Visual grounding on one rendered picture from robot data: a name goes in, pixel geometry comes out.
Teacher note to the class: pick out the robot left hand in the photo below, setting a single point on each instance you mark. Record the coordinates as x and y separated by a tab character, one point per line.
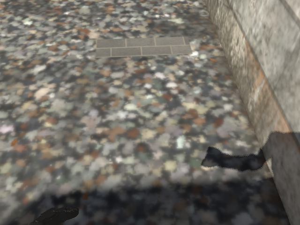
55	216

